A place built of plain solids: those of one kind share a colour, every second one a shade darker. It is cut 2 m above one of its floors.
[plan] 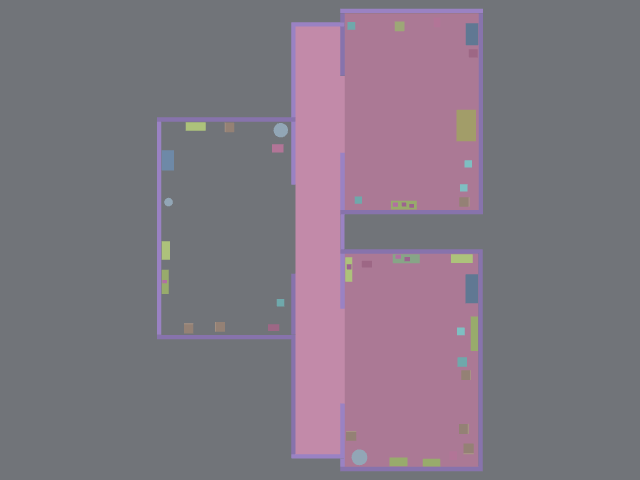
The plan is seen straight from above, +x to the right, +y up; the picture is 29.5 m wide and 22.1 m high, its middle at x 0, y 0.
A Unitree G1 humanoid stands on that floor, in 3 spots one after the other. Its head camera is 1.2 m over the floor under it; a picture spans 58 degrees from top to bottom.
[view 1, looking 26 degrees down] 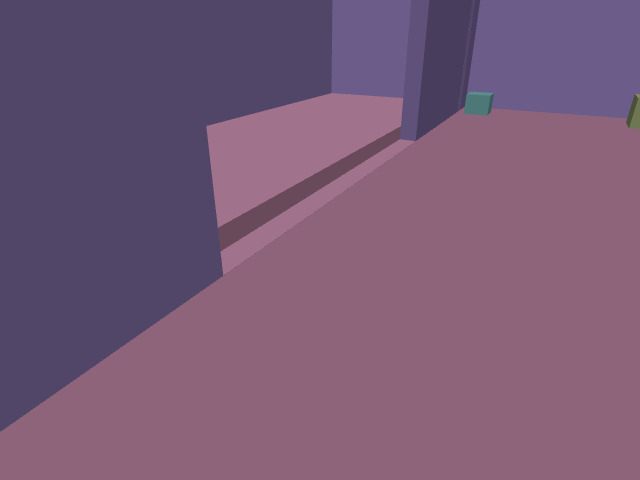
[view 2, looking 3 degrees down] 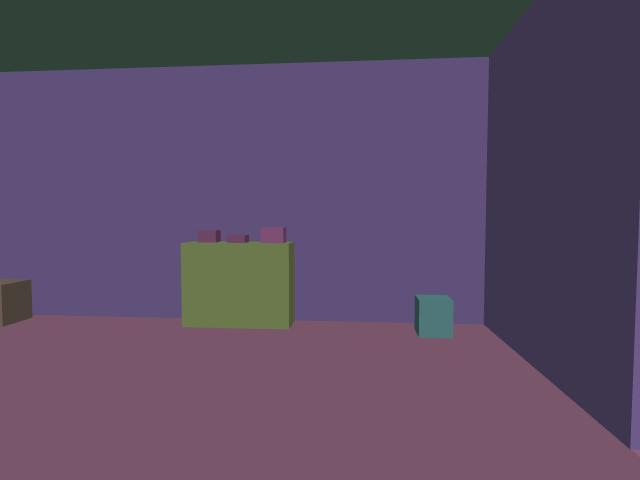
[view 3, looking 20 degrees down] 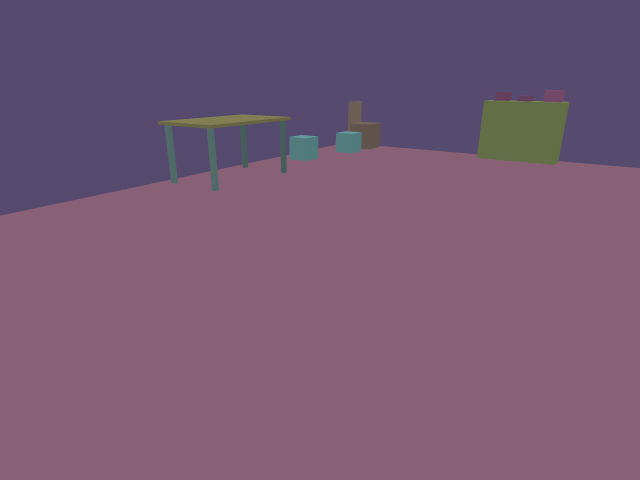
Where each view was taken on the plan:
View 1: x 2.55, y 2.47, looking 118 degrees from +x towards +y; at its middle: floor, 2.74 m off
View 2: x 2.55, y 6.33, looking -85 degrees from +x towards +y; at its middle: wall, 4.97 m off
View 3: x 2.55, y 9.37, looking -56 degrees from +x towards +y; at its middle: floor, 3.51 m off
